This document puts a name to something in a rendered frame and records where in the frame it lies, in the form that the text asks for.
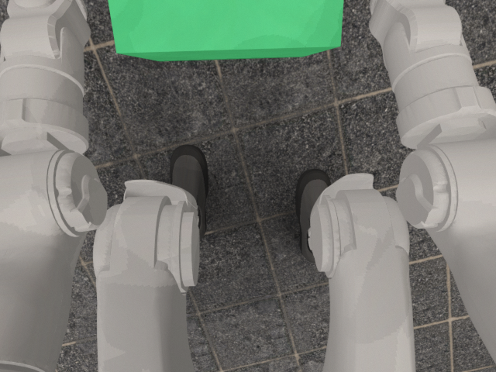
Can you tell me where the carton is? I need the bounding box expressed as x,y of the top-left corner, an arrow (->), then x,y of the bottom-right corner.
108,0 -> 344,61

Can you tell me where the robot right forearm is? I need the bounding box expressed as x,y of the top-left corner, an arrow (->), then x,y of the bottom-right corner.
369,0 -> 496,150

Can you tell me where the robot right upper arm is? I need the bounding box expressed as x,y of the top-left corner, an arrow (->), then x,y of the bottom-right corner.
395,138 -> 496,364

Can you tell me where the robot left forearm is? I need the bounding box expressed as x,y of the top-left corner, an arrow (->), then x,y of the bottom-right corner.
0,0 -> 91,157

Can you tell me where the robot left upper arm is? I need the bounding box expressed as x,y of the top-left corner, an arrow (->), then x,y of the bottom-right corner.
0,149 -> 108,372

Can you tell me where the robot left thigh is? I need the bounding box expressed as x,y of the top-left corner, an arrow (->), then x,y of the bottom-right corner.
96,196 -> 200,372

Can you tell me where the left robot shin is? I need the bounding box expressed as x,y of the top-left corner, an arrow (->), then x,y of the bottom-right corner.
93,180 -> 198,278

